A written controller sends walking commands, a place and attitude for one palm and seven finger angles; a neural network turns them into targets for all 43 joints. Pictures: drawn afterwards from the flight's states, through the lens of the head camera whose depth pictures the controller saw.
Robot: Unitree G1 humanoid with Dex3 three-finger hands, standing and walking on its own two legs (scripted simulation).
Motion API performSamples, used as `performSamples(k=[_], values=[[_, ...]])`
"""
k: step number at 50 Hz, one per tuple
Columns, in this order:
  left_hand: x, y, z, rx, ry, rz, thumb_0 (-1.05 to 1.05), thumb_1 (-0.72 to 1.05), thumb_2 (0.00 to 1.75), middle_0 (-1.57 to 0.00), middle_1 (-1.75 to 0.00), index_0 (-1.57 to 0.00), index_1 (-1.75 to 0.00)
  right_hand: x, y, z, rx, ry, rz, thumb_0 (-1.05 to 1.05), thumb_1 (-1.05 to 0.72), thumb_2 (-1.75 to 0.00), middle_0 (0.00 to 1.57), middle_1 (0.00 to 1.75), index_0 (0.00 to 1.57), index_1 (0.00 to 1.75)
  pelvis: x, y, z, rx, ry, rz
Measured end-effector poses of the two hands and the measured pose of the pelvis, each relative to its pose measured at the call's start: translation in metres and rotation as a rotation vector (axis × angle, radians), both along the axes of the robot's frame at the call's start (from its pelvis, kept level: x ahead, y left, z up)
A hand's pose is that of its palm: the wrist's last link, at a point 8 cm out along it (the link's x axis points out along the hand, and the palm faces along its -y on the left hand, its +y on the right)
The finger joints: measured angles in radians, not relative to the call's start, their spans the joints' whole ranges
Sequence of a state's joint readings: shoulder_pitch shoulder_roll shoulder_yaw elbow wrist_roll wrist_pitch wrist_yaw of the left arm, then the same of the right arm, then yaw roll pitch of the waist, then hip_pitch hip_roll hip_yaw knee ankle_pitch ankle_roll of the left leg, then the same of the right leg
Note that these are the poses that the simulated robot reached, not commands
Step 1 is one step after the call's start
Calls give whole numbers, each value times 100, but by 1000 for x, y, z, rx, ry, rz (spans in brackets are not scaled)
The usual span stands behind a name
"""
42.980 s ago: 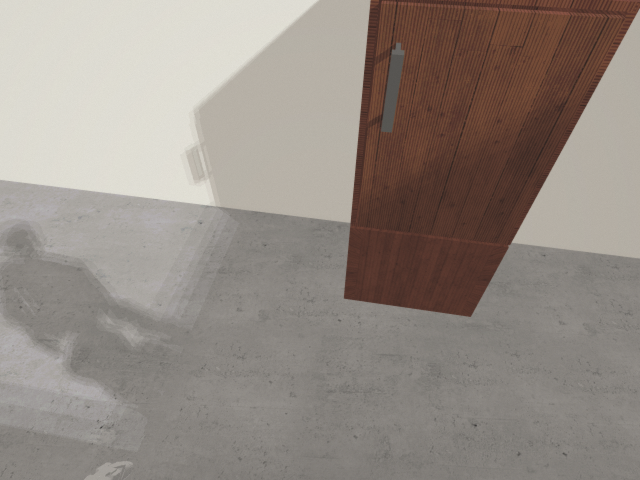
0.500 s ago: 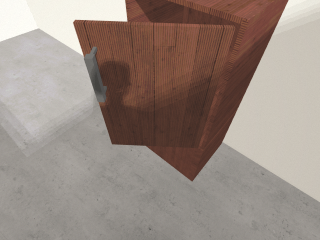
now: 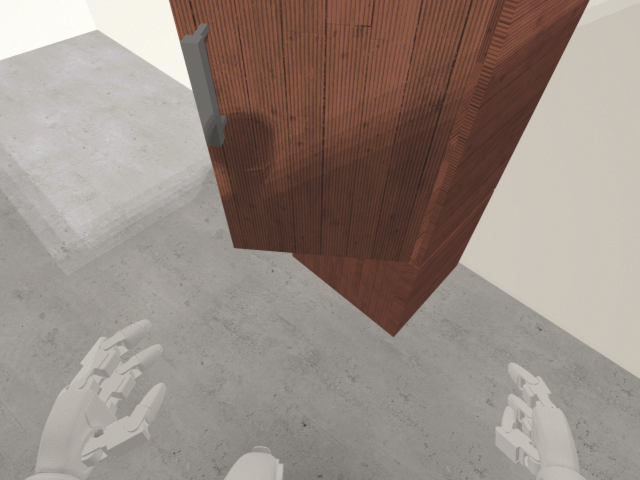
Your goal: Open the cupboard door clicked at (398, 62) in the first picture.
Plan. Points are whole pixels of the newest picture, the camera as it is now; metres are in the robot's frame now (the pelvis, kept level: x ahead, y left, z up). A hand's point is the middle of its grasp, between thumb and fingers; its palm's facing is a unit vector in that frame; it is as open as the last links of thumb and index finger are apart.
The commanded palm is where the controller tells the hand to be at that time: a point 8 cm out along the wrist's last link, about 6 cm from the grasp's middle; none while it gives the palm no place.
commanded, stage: raise the hand with hooked fingers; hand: left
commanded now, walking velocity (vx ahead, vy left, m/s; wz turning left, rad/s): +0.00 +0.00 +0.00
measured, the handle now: (209, 88) +0.62 +0.23 +0.16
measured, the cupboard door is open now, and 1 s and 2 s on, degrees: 38 38 38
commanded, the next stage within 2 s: move the hooked fingers beside the handle in 1.66 s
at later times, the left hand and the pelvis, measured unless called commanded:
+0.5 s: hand (82, 329) +0.24 +0.27 +0.10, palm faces +0.04 -1.00 -0.06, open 11.7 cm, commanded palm +0.22 +0.32 +0.10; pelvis +0.00 +0.04 +0.02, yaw -1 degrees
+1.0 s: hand (40, 270) +0.27 +0.31 +0.16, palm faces +0.04 -1.00 -0.04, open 13.9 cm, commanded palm +0.25 +0.35 +0.17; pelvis +0.00 +0.04 +0.04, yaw +1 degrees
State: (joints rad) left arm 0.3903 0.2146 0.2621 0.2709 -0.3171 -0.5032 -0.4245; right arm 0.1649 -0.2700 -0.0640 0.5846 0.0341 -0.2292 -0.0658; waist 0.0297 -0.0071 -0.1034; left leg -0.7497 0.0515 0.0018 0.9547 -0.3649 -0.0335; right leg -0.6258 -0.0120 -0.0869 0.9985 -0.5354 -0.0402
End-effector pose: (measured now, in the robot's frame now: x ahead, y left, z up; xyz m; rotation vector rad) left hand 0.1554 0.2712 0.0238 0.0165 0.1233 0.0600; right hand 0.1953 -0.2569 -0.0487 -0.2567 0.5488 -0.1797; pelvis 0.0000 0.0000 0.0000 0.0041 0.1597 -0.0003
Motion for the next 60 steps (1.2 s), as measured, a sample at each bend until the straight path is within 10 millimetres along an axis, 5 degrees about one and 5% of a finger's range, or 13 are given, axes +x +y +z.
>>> performSamples(k=[3,7,14,20,30,38,42,47,60], values=[[-5,14,13,16,-98,70,2,52,73,-24,-55,-24,-55,-3,7,-5,-23,3,20,1,-90,-90,20,30,20,30,-5,3,-5,-21,-11,14],[19,14,39,40,-234,-9,2,42,69,-24,-61,-24,-61,-18,24,-13,-16,31,36,1,-90,-90,20,30,20,30,-11,7,-7,-41,-26,25],[74,16,46,7,-57,-178,1,26,62,-25,-71,-25,-71,-58,46,-14,54,99,-41,1,-90,-90,20,30,21,30,-10,20,8,-41,-35,-5],[70,48,69,15,-95,-22,1,13,56,-26,-80,-26,-80,-79,51,-8,58,151,-70,1,-90,-90,21,30,20,30,-1,34,20,-35,-37,-25],[71,60,72,23,-90,-75,1,-11,46,-27,-95,-28,-95,-57,58,3,1,130,-12,1,-90,-90,20,30,20,30,-2,49,23,-47,-58,2],[87,80,117,38,-204,-32,0,-30,38,-29,-107,-29,-107,-27,75,29,17,17,33,1,-90,-90,20,30,20,30,2,50,33,-47,-99,5],[92,86,124,23,-165,-34,0,-38,34,-30,-113,-30,-113,-18,79,34,35,-1,54,1,-90,-90,20,30,20,30,3,48,38,-45,-112,9],[93,87,124,15,-99,-37,0,-45,31,-30,-117,-30,-117,-17,78,34,41,10,66,1,-90,-90,21,30,20,30,3,45,41,-41,-124,11],[114,91,163,28,-157,-29,-1,-49,30,-30,-120,-30,-120,-35,49,26,33,83,20,1,-90,-90,21,30,21,30,5,27,48,-32,-145,14]])
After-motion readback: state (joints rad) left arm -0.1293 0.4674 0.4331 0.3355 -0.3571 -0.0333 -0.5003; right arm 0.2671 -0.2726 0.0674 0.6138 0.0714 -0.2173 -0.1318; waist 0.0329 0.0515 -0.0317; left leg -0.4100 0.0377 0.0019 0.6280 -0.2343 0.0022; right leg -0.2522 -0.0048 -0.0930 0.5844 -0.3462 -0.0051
